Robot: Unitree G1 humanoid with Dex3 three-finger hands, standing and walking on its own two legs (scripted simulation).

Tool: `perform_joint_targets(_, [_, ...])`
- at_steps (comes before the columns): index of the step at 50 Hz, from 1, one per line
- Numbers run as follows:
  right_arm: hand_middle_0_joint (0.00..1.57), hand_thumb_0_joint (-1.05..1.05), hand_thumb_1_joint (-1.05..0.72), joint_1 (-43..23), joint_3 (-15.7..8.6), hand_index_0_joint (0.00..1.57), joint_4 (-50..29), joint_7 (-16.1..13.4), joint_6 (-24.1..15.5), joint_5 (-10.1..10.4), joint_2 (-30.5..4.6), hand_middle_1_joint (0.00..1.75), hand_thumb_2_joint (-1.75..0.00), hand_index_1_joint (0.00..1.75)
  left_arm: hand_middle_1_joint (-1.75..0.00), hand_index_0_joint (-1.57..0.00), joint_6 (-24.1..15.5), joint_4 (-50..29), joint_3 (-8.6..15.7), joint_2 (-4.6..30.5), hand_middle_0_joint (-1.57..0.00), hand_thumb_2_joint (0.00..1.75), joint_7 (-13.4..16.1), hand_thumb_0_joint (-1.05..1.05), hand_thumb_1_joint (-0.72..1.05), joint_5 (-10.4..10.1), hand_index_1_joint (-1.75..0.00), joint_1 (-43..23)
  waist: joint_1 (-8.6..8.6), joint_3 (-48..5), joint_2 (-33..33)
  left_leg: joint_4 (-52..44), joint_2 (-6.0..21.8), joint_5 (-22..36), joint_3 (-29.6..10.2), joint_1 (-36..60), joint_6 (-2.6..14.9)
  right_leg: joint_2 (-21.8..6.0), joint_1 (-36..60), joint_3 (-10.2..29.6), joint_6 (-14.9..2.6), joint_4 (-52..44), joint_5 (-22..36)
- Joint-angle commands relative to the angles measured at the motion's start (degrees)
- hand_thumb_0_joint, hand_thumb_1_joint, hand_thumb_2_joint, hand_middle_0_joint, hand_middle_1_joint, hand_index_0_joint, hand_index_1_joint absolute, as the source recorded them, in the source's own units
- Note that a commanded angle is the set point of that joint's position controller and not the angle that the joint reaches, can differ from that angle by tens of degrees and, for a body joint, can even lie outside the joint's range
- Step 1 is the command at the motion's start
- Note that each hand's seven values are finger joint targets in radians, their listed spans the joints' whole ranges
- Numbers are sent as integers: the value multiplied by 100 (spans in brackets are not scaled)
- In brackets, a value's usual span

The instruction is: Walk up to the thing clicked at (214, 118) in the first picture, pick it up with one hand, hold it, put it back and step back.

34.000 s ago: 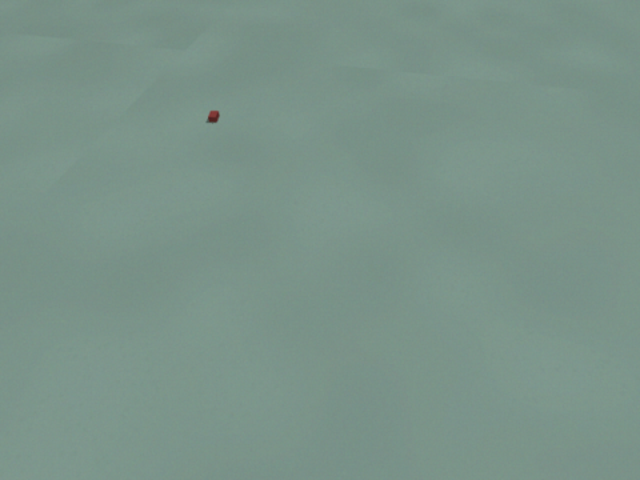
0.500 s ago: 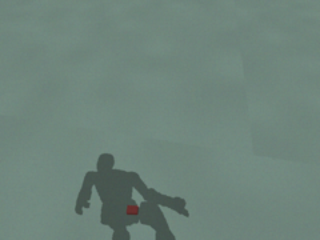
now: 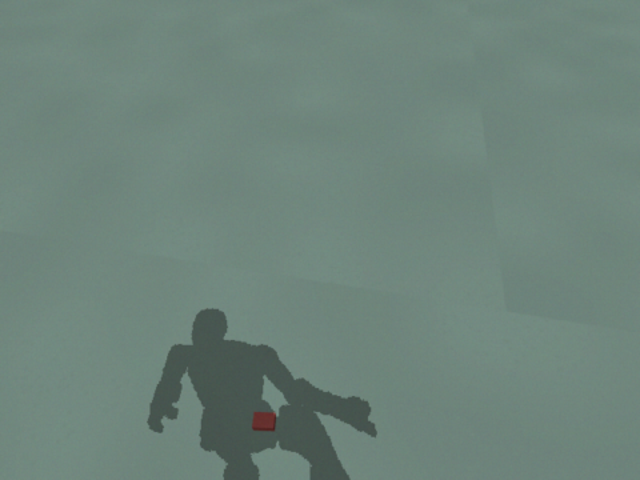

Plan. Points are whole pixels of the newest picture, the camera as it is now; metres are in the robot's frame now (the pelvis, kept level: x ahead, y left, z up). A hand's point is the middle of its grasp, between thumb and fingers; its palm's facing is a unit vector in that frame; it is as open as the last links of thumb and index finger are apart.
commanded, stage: rise first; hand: left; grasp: from above
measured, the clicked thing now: (264, 421) +0.41 +0.19 -0.77
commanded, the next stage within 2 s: none
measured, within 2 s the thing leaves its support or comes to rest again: neither
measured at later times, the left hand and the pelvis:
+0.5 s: hand out of the picture +0.14 +0.26 -0.19, palm faces -0.09 -0.91 -0.40, open 11.5 cm; pelvis -0.01 +0.01 -0.05, yaw -1 degrees
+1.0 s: hand out of the picture +0.13 +0.26 -0.26, palm faces -0.24 -0.83 -0.51, open 12.5 cm; pelvis -0.01 +0.02 -0.13, yaw +0 degrees
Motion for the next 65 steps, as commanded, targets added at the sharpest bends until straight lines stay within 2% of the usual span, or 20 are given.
perform_joint_targets(1, [20, 0, -90, -208, -265, 20, -304, -95, -152, -15, -1249, 30, -90, 30, -30, -20, -134, -343, 198, 1232, -20, 90, 86, 0, 90, -19, -30, -165, 19, -396, -46, -227, 483, 502, -336, 80, 297, -647, -82, 448, -160, -423, 415])
perform_joint_targets(4, [20, 0, -93, -198, -256, 20, -314, -99, -151, -8, -1229, 30, -91, 30, -38, -15, -130, -341, 198, 1241, -14, 97, 93, 0, 82, -14, -38, -157, 7, -384, -43, -241, 483, 606, -357, 48, 295, -633, -50, 400, -154, -373, 571])
perform_joint_targets(5, [20, 0, -95, -134, -61, 20, -1980, -226, -484, 340, -278, 30, -91, 30, -46, -23, -673, -2351, 297, 297, -22, 90, 160, 0, 75, -260, -46, -2168, -690, -170, 366, 269, -319, -163, 491, -640, 291, -32, -1216, -23, -61, 29, 280])
perform_joint_targets(6, [20, 0, -89, 180, -57, 20, -1590, -273, -499, 353, -398, 30, -90, 30, -48, -22, -650, -1981, 374, 578, -27, 90, 205, 0, 67, -242, -53, -2596, -473, -291, 62, 312, -328, -354, 444, -664, 314, -14, -953, -97, -47, 36, -42])
perform_joint_targets(7, [20, 0, -89, 409, -210, 20, -1585, -332, -444, 368, -627, 30, -90, 30, -55, -23, -437, -920, 729, 1124, -26, 88, 223, 0, 60, -89, -58, -1417, -294, -263, -74, 364, -292, -326, 442, -756, 297, 52, -932, -179, -85, 117, -179])
perform_joint_targets(8, [20, 0, -88, 462, -282, 20, -1685, -336, -407, 322, -617, 30, -90, 30, -59, -25, -321, -486, 777, 1115, -27, 85, 129, 0, 52, 37, -61, -1251, -285, -406, -270, 608, -302, -315, 410, -963, 317, 64, -1096, -199, -101, 273, -238])
perform_joint_targets(10, [20, 0, -86, 501, -412, 20, -1967, -349, -482, 202, -571, 30, -89, 30, -69, -26, -364, -587, 887, 1165, -27, 81, -33, 0, 36, 275, -70, -1737, -182, -922, -416, 1060, -294, -132, 370, -1211, 331, 54, -1259, -175, -88, 780, 21])
perform_joint_targets(13, [20, 0, -91, 730, -566, 20, -2347, -262, -539, 88, -488, 30, -90, 30, -78, -31, -257, -547, 1202, 1201, -31, 76, -80, 0, 12, 696, -77, -615, 192, -1515, 146, 1498, -362, -13, 348, -1665, 244, 58, -1404, -164, -152, 1365, 29])
perform_joint_targets(17, [20, 0, -90, 661, -605, 20, -2879, -229, -538, 151, -413, 30, -90, 30, -76, -33, 161, -1259, 1143, 928, -34, 78, 61, 0, -20, 842, -78, -403, 114, -1703, 298, 1605, -343, -58, 305, -1749, 212, 119, -1645, -196, -155, 1511, -104])
perform_joint_targets(19, [20, 0, -92, 557, -595, 20, -3065, -194, -571, 141, -401, 30, -90, 30, -75, -35, 394, -1362, 1047, 766, -37, 77, 92, 0, -31, 894, -77, -452, 7, -1407, -60, 1808, -299, -353, 252, -2111, 232, 151, -1999, -240, -128, 1664, -424])
perform_joint_targets(22, [20, 0, -94, 528, -608, 20, -3290, -172, -668, 135, -338, 30, -91, 30, -77, -37, 507, -1877, 1072, 760, -38, 75, 138, 0, -34, 1026, -79, -598, -15, -1548, 3, 2284, -279, -607, 238, -2489, 242, 137, -2484, -220, -131, 2103, -703])
perform_joint_targets(23, [20, 0, -94, 635, -612, 20, -3298, -164, -684, 119, -326, 30, -91, 30, -76, -38, 543, -1767, 1168, 753, -39, 74, 164, 0, -32, 1036, -78, -290, -32, -1538, -131, 2432, -273, -663, 233, -2657, 258, 135, -2566, -220, -108, 2238, -742])
perform_joint_targets(26, [20, 0, -95, 666, -621, 20, -3504, -177, -803, 103, -257, 30, -92, 30, -72, -40, 466, -2819, 1112, 749, -43, 73, 177, 0, -31, 1178, -75, -484, -72, -1937, 172, 2869, -231, -416, 217, -2815, 248, 115, -2905, -183, -126, 2726, -465])
perform_joint_targets(35, [20, 0, -96, 655, -643, 20, -3810, -204, -959, 74, -201, 30, -92, 30, -71, -43, 729, -3974, 1060, 593, -45, 68, 254, 0, -27, 1514, -72, 742, -122, -2411, 318, 3736, -154, -348, 141, -3447, 266, 104, -3632, -186, -148, 3595, -409])
perform_joint_targets(43, [20, 0, -98, 488, -614, 20, -4067, -146, -1071, 81, -167, 30, -92, 30, -77, -39, 963, -4851, 1000, 574, -40, 70, 309, 0, -30, 1766, -77, 1266, -117, -2785, 353, 4536, -179, -251, 101, -4101, 295, 116, -4284, -203, -150, 4313, -331])
perform_joint_targets(47, [20, 0, -96, 350, -624, 20, -4209, -94, -1102, 96, -190, 30, -92, 30, -78, -37, 1023, -5277, 952, 590, -37, 72, 330, 0, -32, 1844, -79, 1345, -89, -2760, 423, 4708, -184, -595, 2, -4438, 269, 117, -4711, -248, -160, 4608, -684])
perform_joint_targets(53, [20, 0, -94, 197, -610, 20, -4065, -33, -1212, 93, -262, 30, -91, 30, -80, -31, 681, -4714, 795, 738, -32, 77, 432, 0, -35, 2411, -81, 388, -327, -2788, 368, 5582, -205, -903, -68, -5366, 286, 125, -5846, -237, -172, 5467, -964])
perform_joint_targets(56, [20, 0, -94, 100, -639, 20, -3957, 22, -1296, 80, -317, 30, -91, 30, -77, -32, 299, -4298, 794, 887, -33, 79, 557, 0, -34, 2793, -79, -154, -286, -2955, 263, 6004, -252, -1474, -48, -5985, 289, 114, -6363, -198, -169, 5887, -1386])
perform_joint_targets(58, [20, 0, -95, 81, -647, 20, -3863, 49, -1357, 68, -360, 30, -91, 30, -78, -32, 41, -4129, 614, 834, -33, 80, 640, 0, -36, 3049, -80, -375, -253, -3301, 448, 6301, -243, -1391, -49, -6131, 260, 114, -6727, -180, -189, 6298, -1322])
perform_joint_targets(65, [20, 0, -93, 124, -735, 20, -3456, 83, -1324, 36, -522, 30, -91, 30, -78, -34, -429, -3462, 839, 1493, -35, 78, 1106, 0, -30, 3892, -79, -1484, -126, -4201, 445, 7357, -281, -1242, 58, -6950, 288, 171, -7493, -190, -202, 7219, -1174])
